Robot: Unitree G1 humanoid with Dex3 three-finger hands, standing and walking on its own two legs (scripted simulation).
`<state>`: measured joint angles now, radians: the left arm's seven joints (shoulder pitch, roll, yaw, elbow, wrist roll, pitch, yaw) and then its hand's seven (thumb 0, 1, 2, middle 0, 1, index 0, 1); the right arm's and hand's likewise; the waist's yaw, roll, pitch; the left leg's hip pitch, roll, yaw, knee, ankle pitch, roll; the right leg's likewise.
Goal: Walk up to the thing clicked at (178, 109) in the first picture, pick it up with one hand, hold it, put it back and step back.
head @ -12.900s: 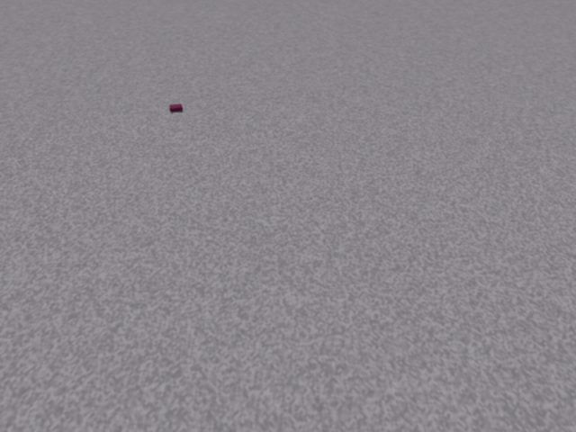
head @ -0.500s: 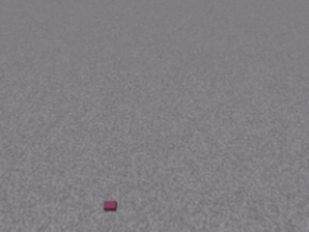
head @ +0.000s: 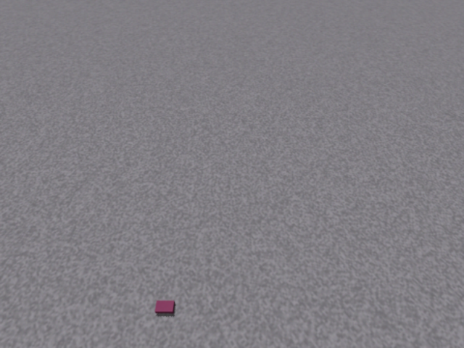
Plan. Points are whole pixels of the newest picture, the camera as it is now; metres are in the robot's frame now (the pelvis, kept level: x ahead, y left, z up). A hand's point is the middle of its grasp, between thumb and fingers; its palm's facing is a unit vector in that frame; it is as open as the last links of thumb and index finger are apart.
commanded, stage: stand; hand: left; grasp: from above
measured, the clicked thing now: (165, 306) +0.40 +0.26 -0.77
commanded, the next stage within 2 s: rise first in 0.20 s
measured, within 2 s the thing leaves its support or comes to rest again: neither
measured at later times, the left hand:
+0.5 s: hand out of the picture +0.14 +0.25 -0.17, palm faces +0.02 -0.95 -0.32, open 8.0 cm
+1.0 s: hand out of the picture +0.12 +0.27 -0.24, palm faces -0.15 -0.88 -0.46, open 12.6 cm
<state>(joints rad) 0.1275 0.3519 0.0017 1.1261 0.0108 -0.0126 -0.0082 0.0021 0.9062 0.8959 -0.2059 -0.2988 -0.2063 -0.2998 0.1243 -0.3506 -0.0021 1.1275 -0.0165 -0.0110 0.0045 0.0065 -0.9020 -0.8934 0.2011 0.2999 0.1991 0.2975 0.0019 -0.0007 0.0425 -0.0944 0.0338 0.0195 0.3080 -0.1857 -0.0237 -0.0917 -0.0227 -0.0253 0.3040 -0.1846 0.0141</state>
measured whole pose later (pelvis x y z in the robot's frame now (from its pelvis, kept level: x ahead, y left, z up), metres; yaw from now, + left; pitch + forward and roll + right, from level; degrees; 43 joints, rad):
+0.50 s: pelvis -0.01 +0.00 -0.02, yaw +1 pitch +5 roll +0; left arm -0.05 0.34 0.13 1.08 0.06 -0.03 -0.03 0.00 0.65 0.83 -0.29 -0.47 -0.28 -0.48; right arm 0.18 -0.28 -0.01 0.85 0.02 -0.04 -0.03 0.01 -0.90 -0.89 0.20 0.30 0.20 0.30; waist -0.02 -0.02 0.03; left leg -0.37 0.04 0.00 0.54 -0.26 -0.02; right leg -0.36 -0.02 -0.03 0.53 -0.26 0.01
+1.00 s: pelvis -0.02 +0.01 -0.09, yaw +0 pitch +17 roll -2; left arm 0.20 0.32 0.15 0.56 0.26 0.14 0.00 0.00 -0.30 0.76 -0.39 -0.75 -0.37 -0.77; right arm 0.18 -0.23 -0.05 0.60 0.00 -0.11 -0.01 0.01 -0.93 -0.90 0.20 0.30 0.20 0.30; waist -0.01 -0.01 -0.10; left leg -0.90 0.04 -0.01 1.13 -0.53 -0.01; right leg -0.88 -0.03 -0.03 1.09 -0.51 0.03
